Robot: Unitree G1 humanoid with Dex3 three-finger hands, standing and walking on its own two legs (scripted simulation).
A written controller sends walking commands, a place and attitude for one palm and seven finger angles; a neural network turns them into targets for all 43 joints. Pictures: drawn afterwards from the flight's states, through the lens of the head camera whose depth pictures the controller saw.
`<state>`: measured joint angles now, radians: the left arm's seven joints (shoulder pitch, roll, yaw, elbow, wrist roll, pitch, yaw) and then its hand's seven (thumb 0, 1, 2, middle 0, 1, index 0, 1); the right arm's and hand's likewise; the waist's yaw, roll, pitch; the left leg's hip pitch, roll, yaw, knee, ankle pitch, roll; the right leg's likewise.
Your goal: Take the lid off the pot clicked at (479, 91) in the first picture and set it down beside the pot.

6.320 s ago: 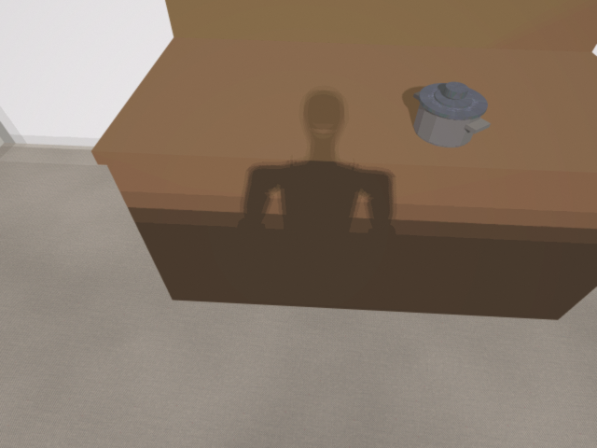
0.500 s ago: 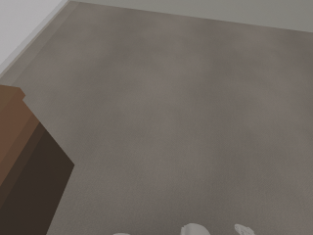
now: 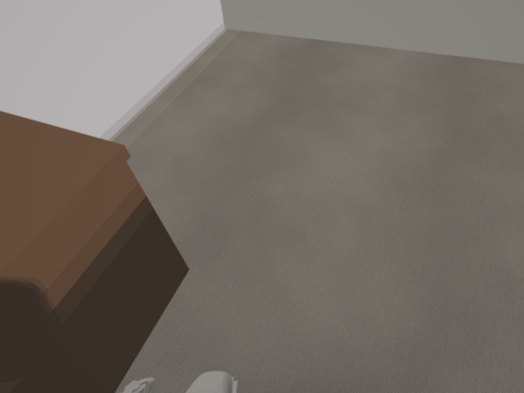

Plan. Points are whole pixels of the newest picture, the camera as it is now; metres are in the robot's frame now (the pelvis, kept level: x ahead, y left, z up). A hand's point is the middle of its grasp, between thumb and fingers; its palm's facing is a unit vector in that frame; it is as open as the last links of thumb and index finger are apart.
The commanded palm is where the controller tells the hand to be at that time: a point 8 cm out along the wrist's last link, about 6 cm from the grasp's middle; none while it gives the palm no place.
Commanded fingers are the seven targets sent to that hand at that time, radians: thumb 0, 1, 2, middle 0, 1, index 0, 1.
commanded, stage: turn to face it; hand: left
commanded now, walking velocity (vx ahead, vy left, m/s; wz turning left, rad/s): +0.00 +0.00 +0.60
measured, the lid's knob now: out of the picture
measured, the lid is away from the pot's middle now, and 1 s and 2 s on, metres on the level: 0.00 0.00 0.00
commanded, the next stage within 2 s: take the last steps up to it in 1.88 s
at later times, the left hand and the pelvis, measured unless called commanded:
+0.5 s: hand out of the picture +0.01 +0.30 -0.17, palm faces +0.33 -0.91 -0.25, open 7.4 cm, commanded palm none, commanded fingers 0.00 0.90 0.90 -0.20 -0.30 -0.20 -0.30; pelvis +0.00 +0.06 +0.00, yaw +17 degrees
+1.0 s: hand out of the picture +0.02 +0.22 -0.13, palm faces +0.53 -0.79 -0.31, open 7.4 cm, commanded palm none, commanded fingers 0.00 0.90 0.90 -0.20 -0.30 -0.20 -0.30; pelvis +0.03 +0.00 +0.00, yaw +35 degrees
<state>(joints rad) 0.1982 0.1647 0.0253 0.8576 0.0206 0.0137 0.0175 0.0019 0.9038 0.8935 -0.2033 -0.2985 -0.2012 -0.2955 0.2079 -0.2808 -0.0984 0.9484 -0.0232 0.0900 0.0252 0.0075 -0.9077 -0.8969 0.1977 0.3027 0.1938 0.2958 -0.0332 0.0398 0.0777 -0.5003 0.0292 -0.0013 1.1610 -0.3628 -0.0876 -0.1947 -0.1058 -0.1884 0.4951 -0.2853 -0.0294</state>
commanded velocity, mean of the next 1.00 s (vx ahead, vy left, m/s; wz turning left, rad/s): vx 0.00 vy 0.00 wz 0.60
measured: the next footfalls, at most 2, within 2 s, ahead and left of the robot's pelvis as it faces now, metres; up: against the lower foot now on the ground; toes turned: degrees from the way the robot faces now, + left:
left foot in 0.26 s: +0.02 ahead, +0.15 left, +0.00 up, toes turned +15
right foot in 0.80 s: +0.09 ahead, -0.06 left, +0.00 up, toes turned +27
